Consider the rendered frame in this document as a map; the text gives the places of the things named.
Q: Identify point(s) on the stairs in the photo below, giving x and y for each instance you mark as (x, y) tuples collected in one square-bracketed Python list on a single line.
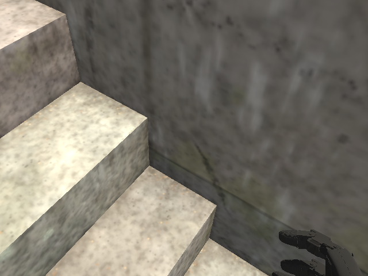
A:
[(78, 196)]

